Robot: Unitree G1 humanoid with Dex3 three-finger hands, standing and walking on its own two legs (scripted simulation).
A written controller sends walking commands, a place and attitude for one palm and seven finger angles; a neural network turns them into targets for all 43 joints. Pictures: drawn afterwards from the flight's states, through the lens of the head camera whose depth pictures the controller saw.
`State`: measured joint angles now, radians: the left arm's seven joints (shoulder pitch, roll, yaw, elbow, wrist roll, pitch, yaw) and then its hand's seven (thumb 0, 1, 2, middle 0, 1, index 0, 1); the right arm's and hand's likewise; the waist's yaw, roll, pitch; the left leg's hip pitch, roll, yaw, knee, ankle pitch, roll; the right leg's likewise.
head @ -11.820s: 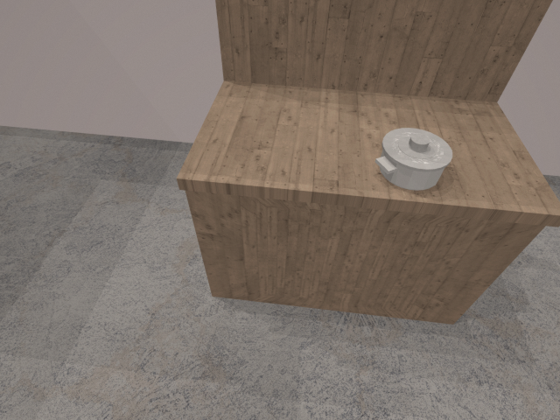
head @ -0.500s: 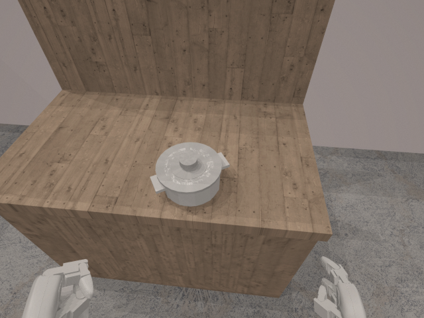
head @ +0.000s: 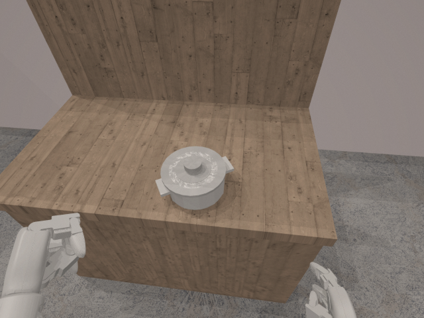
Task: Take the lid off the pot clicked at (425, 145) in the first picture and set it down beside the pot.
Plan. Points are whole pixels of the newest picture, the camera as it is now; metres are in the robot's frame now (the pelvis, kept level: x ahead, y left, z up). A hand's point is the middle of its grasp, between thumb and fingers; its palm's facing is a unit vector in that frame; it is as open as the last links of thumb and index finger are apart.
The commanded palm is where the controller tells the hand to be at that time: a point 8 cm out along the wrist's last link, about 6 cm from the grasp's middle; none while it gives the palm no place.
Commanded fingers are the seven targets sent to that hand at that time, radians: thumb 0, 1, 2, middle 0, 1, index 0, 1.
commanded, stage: reach forward and open the fingers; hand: left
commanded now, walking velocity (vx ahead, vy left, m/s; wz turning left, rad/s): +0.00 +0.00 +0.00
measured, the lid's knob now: (192, 164) +0.47 +0.12 -0.01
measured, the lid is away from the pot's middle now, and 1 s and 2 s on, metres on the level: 0.00 0.00 0.00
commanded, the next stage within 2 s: move the open hand above the knob in 1.06 s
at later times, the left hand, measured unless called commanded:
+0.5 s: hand (69, 250) +0.19 +0.27 +0.08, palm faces -0.24 -0.10 -0.96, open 4.5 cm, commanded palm +0.18 +0.26 +0.13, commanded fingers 0.00 0.08 1.24 -0.97 -0.51 -0.97 -0.51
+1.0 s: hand (92, 222) +0.24 +0.25 +0.07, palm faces -0.22 -0.08 -0.97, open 9.7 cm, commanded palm +0.23 +0.25 +0.13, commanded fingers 0.00 -0.24 1.32 -0.83 -0.08 -0.83 -0.08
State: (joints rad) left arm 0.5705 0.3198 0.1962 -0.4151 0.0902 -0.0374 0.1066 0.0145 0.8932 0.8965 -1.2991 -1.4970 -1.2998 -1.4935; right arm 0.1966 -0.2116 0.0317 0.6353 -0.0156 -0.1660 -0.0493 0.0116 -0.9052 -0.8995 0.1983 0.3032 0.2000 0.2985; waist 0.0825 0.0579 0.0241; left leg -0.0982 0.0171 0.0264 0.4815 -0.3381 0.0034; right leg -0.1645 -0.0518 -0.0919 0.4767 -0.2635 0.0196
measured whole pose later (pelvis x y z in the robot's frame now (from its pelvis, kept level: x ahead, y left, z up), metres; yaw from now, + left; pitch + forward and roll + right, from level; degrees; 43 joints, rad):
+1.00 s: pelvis -0.03 +0.01 +0.01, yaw +0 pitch -1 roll +0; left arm 0.02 0.57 -0.04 0.00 0.83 0.02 -0.16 0.00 -0.21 1.31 -0.85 -0.12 -0.85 -0.12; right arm 0.13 -0.28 0.02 0.62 0.03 0.09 -0.01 0.01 -0.91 -0.90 0.20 0.30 0.20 0.30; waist 0.04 0.09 0.03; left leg -0.15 -0.01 0.04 0.39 -0.23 0.02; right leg -0.21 -0.07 -0.08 0.38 -0.15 0.03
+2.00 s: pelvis +0.00 +0.00 +0.00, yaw +0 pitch +4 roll +0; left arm -0.39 0.43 -0.28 0.26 0.87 0.21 -0.18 0.00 -0.23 1.31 -0.84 -0.08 -0.84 -0.08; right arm 0.12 -0.28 0.03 0.62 0.06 0.13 0.02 0.01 -0.91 -0.90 0.19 0.30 0.20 0.30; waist 0.01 0.10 -0.02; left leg -0.22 -0.01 0.03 0.45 -0.29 0.02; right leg -0.30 -0.08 -0.08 0.48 -0.24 0.02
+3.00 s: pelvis -0.01 +0.01 +0.00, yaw -1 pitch +9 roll +1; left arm -0.87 0.31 -0.30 0.84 0.90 0.23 -0.14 0.00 -0.23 1.31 -0.84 -0.08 -0.84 -0.08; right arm 0.19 -0.26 0.01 0.70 0.07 0.18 -0.01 0.01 -0.91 -0.90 0.19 0.30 0.20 0.30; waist -0.06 0.07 -0.07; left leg -0.34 -0.01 0.06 0.48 -0.30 0.03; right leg -0.43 -0.08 -0.05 0.50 -0.23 0.03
